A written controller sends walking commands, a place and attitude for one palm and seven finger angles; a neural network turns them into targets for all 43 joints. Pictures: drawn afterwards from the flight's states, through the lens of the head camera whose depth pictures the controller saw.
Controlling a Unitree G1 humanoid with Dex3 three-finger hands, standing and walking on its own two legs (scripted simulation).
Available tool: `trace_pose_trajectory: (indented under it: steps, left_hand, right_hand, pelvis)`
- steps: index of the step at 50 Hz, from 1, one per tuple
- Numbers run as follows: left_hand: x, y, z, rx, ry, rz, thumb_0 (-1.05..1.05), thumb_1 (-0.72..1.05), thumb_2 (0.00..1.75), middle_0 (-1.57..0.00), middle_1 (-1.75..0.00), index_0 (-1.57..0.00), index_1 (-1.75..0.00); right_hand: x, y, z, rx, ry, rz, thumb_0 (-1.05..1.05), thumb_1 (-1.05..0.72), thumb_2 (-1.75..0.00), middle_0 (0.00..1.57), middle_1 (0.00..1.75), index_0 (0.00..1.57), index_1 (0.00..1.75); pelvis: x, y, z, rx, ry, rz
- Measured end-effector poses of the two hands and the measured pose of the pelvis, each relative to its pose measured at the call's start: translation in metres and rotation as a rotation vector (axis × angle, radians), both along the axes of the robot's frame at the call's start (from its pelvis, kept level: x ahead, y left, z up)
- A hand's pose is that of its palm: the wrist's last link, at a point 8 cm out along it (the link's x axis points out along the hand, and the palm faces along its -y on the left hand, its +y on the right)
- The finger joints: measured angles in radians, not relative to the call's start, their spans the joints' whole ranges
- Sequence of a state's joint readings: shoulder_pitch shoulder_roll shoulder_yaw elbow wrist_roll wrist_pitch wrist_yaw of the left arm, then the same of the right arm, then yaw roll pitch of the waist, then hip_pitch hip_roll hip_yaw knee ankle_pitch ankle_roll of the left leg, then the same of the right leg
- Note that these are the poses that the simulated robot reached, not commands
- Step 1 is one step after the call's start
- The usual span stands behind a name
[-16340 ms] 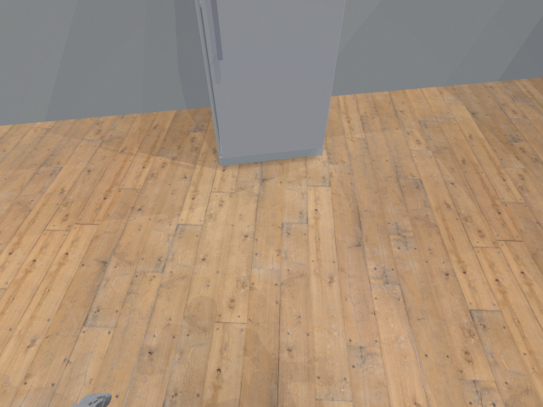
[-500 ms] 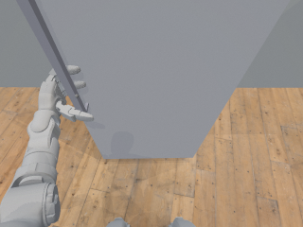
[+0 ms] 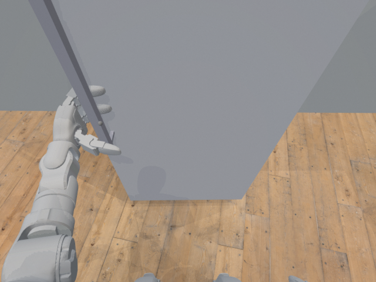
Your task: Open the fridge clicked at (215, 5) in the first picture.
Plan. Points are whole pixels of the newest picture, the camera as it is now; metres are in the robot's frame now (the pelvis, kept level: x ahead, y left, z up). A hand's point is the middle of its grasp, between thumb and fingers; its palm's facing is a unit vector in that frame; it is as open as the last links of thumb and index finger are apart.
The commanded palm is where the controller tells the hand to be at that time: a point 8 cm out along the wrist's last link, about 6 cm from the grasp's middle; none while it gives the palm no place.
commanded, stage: grip the handle and tug to test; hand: left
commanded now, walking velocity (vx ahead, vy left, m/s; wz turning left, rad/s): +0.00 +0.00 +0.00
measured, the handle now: (86, 86) +0.48 +0.21 +0.13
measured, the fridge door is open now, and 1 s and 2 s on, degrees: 0 0 2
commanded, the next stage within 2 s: pull the door a little, standing still in 1.38 s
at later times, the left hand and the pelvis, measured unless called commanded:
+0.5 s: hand (99, 122) +0.43 +0.19 +0.08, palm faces +0.02 -1.00 -0.01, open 8.0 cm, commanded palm +0.40 +0.23 +0.08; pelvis +0.00 +0.00 +0.00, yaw +0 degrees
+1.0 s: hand (99, 122) +0.43 +0.19 +0.08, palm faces +0.02 -1.00 -0.01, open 5.5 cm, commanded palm +0.40 +0.23 +0.08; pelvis +0.00 +0.00 +0.00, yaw +1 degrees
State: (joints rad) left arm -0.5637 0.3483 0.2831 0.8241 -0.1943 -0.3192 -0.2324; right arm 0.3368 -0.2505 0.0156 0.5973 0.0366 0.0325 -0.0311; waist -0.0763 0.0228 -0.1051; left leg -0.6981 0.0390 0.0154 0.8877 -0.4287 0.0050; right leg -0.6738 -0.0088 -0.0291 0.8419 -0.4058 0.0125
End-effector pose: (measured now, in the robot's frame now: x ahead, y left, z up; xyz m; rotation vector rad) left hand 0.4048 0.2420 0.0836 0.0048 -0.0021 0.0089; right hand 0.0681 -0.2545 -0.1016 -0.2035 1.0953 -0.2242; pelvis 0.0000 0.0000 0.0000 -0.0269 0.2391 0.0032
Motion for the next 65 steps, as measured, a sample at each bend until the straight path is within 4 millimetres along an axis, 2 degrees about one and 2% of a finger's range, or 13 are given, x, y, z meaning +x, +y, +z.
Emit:
trace_pose_trajectory:
  steps: [5, 10, 34, 55, 65]
  left_hand:
    - [-0.0003, 0.0004, -0.0001, 0.001, 0.0, 0.0, -0.02, -0.44, 0.33, -0.29, -1.21, -0.28, -1.2]
    - [0.0, 0.0002, -0.0001, 0.002, 0.001, 0.008, -0.02, -0.29, 0.39, -0.31, -1.23, -0.3, -1.23]
    - [0.0022, 0.0032, 0.0, 0.003, 0.004, 0.004, 0.0, 0.73, 0.83, -0.41, -1.37, -0.4, -1.37]
    - [0.0021, 0.0024, 0.0, 0.001, 0.004, 0.013, 0.0, 0.73, 0.83, -0.4, -1.39, -0.4, -1.39]
    - [0.0008, 0.0013, 0.0, 0.0, 0.004, 0.015, 0.0, 0.75, 0.82, -0.37, -1.4, -0.37, -1.4]
  right_hand:
    - [-0.0004, 0.0012, -0.0007, -0.001, 0.005, 0.005, 0.0, -0.91, -0.89, 0.2, 0.3, 0.2, 0.3]
    - [-0.0024, 0.0009, -0.0022, -0.002, 0.016, 0.01, 0.0, -0.91, -0.89, 0.2, 0.3, 0.2, 0.3]
    - [-0.0079, -0.0057, -0.0009, -0.014, 0.03, -0.002, 0.0, -0.91, -0.89, 0.2, 0.3, 0.2, 0.3]
    - [-0.0033, -0.0037, -0.0039, -0.005, 0.028, 0.019, 0.0, -0.91, -0.89, 0.2, 0.3, 0.2, 0.3]
    - [-0.0011, -0.004, 0.0, 0.001, 0.013, -0.002, 0.0, -0.91, -0.89, 0.2, 0.3, 0.2, 0.3]
  pelvis:
    - [-0.0005, 0.0009, -0.0002, -0.001, -0.001, 0.004]
    - [-0.0017, 0.001, -0.0008, -0.001, 0.001, 0.007]
    - [-0.0011, -0.0021, -0.0004, -0.001, 0.002, 0.005]
    - [-0.0041, -0.0032, -0.0023, -0.001, 0.008, 0.013]
    - [0.0017, -0.0019, -0.0002, 0.001, 0.008, 0.0]
